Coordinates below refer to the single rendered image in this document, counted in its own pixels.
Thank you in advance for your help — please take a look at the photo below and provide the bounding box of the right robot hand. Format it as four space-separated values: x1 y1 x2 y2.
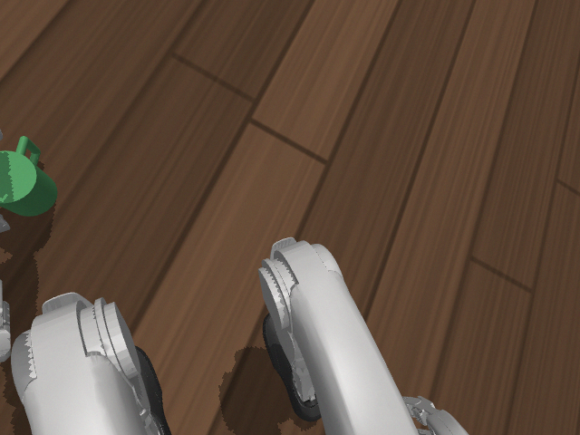
402 396 469 435

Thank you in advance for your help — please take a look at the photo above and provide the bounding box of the right robot foot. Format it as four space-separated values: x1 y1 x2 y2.
263 313 322 421

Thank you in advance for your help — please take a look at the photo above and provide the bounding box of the left robot foot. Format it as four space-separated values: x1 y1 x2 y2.
135 346 172 435

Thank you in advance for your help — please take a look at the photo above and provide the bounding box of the mug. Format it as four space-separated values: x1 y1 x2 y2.
0 136 58 217

